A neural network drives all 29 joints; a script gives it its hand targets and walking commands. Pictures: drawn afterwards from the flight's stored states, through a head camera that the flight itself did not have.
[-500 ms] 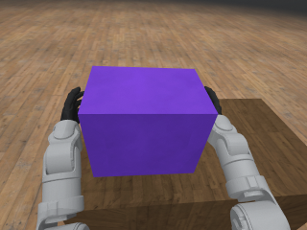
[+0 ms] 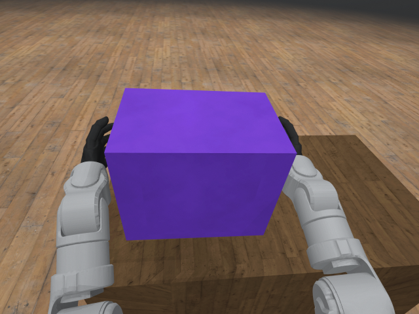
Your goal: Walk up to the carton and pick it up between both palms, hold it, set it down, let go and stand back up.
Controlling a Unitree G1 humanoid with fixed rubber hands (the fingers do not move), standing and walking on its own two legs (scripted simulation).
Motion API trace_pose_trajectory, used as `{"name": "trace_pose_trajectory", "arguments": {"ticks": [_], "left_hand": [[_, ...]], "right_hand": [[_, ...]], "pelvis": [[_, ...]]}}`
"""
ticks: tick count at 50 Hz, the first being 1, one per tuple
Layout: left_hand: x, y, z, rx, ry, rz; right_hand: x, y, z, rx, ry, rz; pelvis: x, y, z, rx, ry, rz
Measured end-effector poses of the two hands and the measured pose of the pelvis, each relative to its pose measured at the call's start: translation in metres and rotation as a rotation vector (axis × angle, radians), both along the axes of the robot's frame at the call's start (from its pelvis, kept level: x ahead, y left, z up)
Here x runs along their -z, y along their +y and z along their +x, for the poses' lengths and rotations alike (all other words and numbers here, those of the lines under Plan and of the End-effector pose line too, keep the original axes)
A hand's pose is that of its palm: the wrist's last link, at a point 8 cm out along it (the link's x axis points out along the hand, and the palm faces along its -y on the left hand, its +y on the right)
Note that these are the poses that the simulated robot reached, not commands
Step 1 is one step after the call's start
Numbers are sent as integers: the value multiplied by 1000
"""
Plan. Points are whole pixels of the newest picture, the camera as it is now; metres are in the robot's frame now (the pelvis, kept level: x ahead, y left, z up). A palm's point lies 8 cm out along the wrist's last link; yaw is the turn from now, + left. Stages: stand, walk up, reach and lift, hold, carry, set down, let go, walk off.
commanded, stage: hold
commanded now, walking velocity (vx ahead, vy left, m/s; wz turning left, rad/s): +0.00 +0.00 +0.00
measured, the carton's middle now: (197, 164) +0.36 +0.00 +0.17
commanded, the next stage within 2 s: none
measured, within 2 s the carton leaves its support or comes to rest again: neither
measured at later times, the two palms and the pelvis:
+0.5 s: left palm (96, 161) +0.35 +0.18 +0.19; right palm (290, 156) +0.36 -0.17 +0.18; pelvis +0.00 +0.00 +0.00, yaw +0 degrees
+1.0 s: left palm (96, 159) +0.35 +0.18 +0.19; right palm (289, 154) +0.36 -0.17 +0.18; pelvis +0.00 +0.00 +0.00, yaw +1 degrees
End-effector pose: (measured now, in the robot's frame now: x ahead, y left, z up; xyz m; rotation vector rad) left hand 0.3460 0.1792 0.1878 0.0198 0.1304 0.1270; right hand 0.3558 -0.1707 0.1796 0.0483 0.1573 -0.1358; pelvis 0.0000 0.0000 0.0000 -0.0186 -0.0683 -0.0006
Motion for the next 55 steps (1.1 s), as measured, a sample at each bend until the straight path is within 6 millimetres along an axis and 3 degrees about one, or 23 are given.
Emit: {"name": "trace_pose_trajectory", "arguments": {"ticks": [55], "left_hand": [[-3,-1,2,-2,-8,11]], "right_hand": [[-3,-1,3,-3,-10,2]], "pelvis": [[0,-3,2,-14,-8,0]]}}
